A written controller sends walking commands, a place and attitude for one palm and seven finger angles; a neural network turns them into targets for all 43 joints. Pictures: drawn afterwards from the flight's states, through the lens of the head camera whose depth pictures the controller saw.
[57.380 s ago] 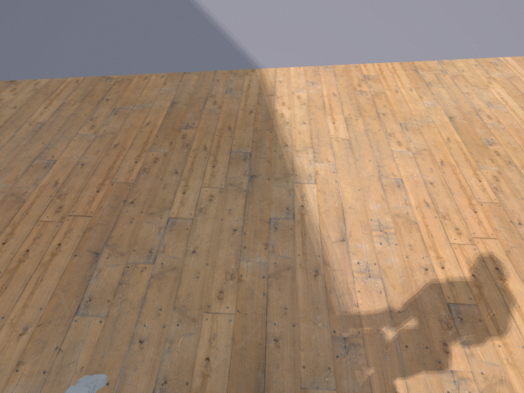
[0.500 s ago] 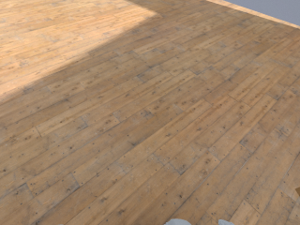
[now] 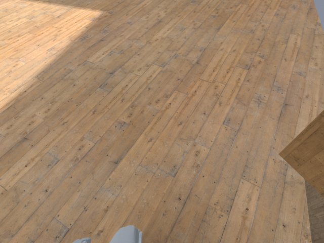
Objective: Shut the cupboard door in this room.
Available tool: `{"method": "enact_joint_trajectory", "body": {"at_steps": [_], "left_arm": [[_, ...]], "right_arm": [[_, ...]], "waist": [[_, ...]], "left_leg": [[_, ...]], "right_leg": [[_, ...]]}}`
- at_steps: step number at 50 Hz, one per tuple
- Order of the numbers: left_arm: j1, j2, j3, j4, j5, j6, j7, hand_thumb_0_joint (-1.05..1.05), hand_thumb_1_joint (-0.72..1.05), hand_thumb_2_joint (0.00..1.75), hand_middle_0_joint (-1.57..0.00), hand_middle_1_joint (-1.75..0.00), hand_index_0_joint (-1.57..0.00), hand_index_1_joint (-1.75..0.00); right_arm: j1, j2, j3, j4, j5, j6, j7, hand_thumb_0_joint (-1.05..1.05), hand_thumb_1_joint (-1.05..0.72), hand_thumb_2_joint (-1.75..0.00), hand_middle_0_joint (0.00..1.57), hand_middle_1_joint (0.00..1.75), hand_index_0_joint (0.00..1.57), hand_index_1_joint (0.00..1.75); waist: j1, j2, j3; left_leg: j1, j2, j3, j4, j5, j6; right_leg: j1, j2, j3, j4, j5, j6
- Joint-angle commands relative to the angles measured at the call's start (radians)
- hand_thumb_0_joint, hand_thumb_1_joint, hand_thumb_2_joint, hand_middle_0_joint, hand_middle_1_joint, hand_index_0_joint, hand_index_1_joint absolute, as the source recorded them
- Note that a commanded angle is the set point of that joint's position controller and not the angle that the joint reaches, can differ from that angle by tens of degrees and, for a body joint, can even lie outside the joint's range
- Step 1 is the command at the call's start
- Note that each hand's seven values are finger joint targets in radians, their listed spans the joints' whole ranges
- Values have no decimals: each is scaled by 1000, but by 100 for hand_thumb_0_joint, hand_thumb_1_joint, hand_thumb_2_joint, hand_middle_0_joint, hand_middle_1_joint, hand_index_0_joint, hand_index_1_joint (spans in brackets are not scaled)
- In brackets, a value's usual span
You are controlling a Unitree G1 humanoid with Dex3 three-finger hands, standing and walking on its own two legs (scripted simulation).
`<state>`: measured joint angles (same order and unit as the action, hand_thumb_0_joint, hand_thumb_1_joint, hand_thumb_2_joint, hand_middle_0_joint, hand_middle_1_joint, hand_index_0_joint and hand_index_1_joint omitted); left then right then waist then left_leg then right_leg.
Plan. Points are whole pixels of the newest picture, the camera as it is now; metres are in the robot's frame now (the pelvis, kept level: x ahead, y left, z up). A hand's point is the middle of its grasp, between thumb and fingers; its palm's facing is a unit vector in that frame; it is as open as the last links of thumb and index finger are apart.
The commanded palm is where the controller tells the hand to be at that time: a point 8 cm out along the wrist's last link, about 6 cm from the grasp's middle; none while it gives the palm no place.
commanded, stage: turn to face it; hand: left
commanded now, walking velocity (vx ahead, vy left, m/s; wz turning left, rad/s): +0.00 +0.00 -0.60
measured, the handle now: out of the picture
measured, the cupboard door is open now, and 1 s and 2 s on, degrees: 48 48 48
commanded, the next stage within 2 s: take the last steps up to it in 1.56 s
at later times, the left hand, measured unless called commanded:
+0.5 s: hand (94, 230) +0.17 +0.21 -0.16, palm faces -0.29 -0.93 -0.24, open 7.4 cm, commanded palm none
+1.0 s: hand (116, 217) +0.21 +0.15 -0.18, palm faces -0.52 -0.83 -0.20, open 7.4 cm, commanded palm none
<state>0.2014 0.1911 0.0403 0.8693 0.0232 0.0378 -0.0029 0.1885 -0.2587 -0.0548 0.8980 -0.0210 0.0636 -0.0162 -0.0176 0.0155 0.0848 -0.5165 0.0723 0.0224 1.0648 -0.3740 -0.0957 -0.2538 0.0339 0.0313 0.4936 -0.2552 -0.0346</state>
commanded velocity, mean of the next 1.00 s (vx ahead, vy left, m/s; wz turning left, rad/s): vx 0.00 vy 0.00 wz -0.60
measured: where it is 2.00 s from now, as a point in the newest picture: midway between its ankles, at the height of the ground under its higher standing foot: outside the picture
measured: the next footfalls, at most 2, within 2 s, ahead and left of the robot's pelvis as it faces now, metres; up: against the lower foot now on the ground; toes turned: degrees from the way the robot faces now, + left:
left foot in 0.18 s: +0.07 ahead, +0.14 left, +0.00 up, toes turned -4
right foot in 0.58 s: +0.00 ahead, -0.11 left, +0.00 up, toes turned -26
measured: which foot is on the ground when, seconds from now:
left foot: up 0.00-0.16, down 0.18-0.56, up 0.58-0.94, down 0.96-1.00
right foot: down 0.00-0.18, up 0.20-0.56, down 0.58-0.96, up 0.98-1.00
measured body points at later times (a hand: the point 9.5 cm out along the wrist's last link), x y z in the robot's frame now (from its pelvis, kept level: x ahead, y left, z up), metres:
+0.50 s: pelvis +0.01 +0.03 +0.00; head +0.06 +0.02 +0.45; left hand +0.18 +0.25 -0.14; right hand -0.01 -0.23 -0.14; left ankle +0.03 +0.14 -0.74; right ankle -0.04 -0.10 -0.70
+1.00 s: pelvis +0.04 +0.03 -0.01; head +0.08 +0.02 +0.44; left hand +0.24 +0.20 -0.17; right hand -0.02 -0.25 -0.13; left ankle +0.11 +0.11 -0.74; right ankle -0.04 -0.09 -0.73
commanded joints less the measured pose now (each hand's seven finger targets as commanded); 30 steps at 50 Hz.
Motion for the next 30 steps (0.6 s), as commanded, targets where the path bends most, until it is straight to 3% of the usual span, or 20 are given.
{"method": "enact_joint_trajectory", "body": {"at_steps": [1, 4, 6, 7, 8, 9, 10, 11, 13, 15, 18, 21, 24, 25, 26, 27, 28, 29, 30], "left_arm": [[34, 229, 74, -59, 7, -22, 14, 0, 90, 90, -20, -30, -20, -30], [15, 243, 82, -60, 8, -14, 11, 0, 90, 90, -20, -30, -20, -30], [-23, 227, 80, -59, 1, -8, 10, 0, 90, 90, -20, -30, -20, -30], [-33, 198, 73, -67, -8, -3, 9, 0, 90, 90, -20, -30, -20, -30], [9, 134, 62, -82, -19, 2, 2, 0, 90, 90, -20, -30, -20, -30], [-12, 135, 57, -96, -14, 0, -3, 0, 90, 90, -20, -30, -20, -30], [-30, 159, 64, -98, -6, 2, -7, 0, 90, 90, -20, -30, -20, -30], [-7, 158, 72, -80, 2, 11, -12, 0, 90, 90, -20, -30, -20, -30], [-18, 157, 77, -63, 2, 16, -28, 0, 90, 90, -20, -30, -20, -30], [-17, 134, 70, -61, -1, 23, -35, 0, 90, 90, -20, -30, -20, -30], [-63, 115, 62, -73, -3, 24, -39, 0, 90, 90, -20, -30, -20, -30], [-83, 105, 55, -83, -1, 20, -41, 0, 90, 90, -20, -30, -20, -30], [-66, 105, 53, -78, -4, 13, -40, 0, 90, 90, -20, -30, -20, -30], [-47, 112, 55, -71, -3, 11, -38, 0, 90, 90, -20, -30, -20, -30], [-3, 128, 59, -61, -2, 7, -36, 0, 90, 90, -20, -30, -20, -30], [72, 166, 69, -39, 1, -1, -32, 0, 90, 90, -20, -30, -20, -30], [123, 282, 87, -23, 12, -19, -19, 0, 90, 90, -20, -30, -20, -30], [154, 335, 93, -11, -2, -20, -4, 0, 90, 90, -20, -30, -20, -30], [146, 327, 89, -17, -6, -18, 5, 0, 90, 90, -20, -30, -20, -30]], "right_arm": [[-38, -59, -19, -101, 9, -33, -4, 0, -90, -90, 20, 30, 20, 30], [-19, -46, -16, -107, 17, -44, -10, 0, -90, -90, 20, 30, 20, 30], [53, -51, -16, -82, 21, -51, -15, 0, -90, -90, 20, 30, 20, 30], [98, -81, -19, -68, 17, -63, -20, 0, -90, -90, 20, 30, 20, 30], [111, -174, -31, -71, 3, -74, -24, 0, -90, -90, 20, 30, 20, 30], [132, -224, -40, -83, -3, -69, -28, 0, -90, -90, 20, 30, 20, 30], [116, -209, -32, -97, -12, -64, -29, 0, -90, -90, 20, 30, 20, 30], [53, -159, -18, -106, -13, -69, -31, 0, -90, -90, 20, 30, 20, 30], [11, -139, -14, -122, -14, -71, -34, 0, -90, -90, 20, 30, 20, 30], [18, -132, -15, -110, -12, -68, -35, 0, -90, -90, 20, 30, 20, 30], [82, -135, -24, -78, -10, -67, -34, 0, -90, -90, 20, 30, 20, 30], [92, -152, -34, -62, -10, -62, -25, 0, -90, -90, 20, 30, 20, 30], [70, -174, -43, -58, -10, -58, -16, 0, -90, -90, 20, 30, 20, 30], [61, -176, -45, -58, -9, -56, -14, 0, -90, -90, 20, 30, 20, 30], [43, -178, -48, -62, -4, -53, -9, 0, -90, -90, 20, 30, 20, 30], [22, -162, -47, -69, 1, -51, -6, 0, -90, -90, 20, 30, 20, 30], [22, -82, -28, -98, 10, -47, -1, 0, -90, -90, 20, 30, 20, 30], [-45, -74, -17, -138, 6, -38, -4, 0, -90, -90, 20, 30, 20, 30], [-43, -85, -16, -134, 10, -27, -8, 0, -90, -90, 20, 30, 20, 30]], "waist": [[39, -114, -124], [32, -167, -127], [-7, -155, -135], [-28, -81, -162], [-19, 177, -188], [-31, 295, -163], [-30, 169, -133], [7, 187, -107], [17, 148, -85], [13, 162, -109], [-16, 164, -137], [-26, 201, -117], [-13, 216, -123], [-1, 201, -121], [28, 183, -121], [70, 98, -148], [97, -247, -152], [117, -336, -129], [102, -253, -117]], "left_leg": [[-8, -11, -15, -130, -40, 5], [106, -42, -5, -329, -47, 19], [271, -55, -4, -534, 98, 27], [404, -6, -29, -673, 176, 38], [521, 225, -265, -767, 237, 114], [478, 400, -398, -783, 375, 225], [379, 412, -365, -770, 389, 275], [339, 361, -293, -782, 401, 262], [343, 291, -167, -744, 480, 239], [413, 254, -62, -708, 539, 226], [483, 266, -21, -682, 598, 230], [448, 277, 29, -663, 585, 221], [413, 293, 50, -623, 549, 208], [382, 290, 70, -596, 516, 190], [328, 273, 99, -534, 452, 156], [242, 232, 137, -409, 340, 110], [22, 93, 198, -169, -63, 41], [-102, 9, 98, 25, -298, 24], [-108, 32, -5, 118, -240, 34]], "right_leg": [[109, -268, 295, -127, 351, -169], [59, -251, 339, -79, 415, -159], [-38, -202, 334, -23, 352, -100], [-111, -136, 273, 45, 263, -49], [-278, 11, 152, 217, -67, 16], [-329, 29, 17, 462, -372, 55], [-295, -20, 43, 606, -355, 55], [-312, -38, 42, 670, -289, 66], [-319, -54, 15, 709, -233, 84], [-317, -58, -21, 653, -206, 95], [-300, -64, -58, 537, -200, 98], [-216, -58, -104, 385, -194, 88], [-126, -44, -128, 251, -169, 67], [-72, -37, -137, 186, -110, 58], [14, -36, -140, 84, -16, 50], [146, -69, -92, -40, 100, 28], [283, -300, 231, -170, 303, -53], [229, -429, 409, -161, 586, -151], [165, -435, 374, -177, 449, -190]]}}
